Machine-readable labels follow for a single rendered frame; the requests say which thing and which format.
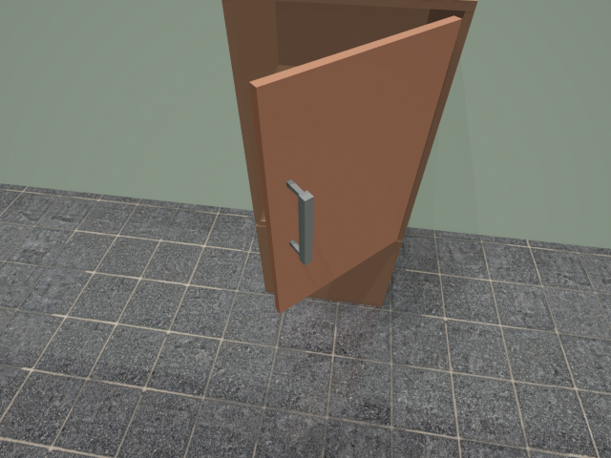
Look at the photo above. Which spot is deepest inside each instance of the handle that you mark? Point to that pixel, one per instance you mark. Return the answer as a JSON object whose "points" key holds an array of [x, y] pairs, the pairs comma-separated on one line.
{"points": [[306, 210]]}

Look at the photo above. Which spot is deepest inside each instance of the cupboard door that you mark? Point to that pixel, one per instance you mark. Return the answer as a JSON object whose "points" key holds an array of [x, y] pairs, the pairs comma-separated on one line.
{"points": [[350, 129]]}

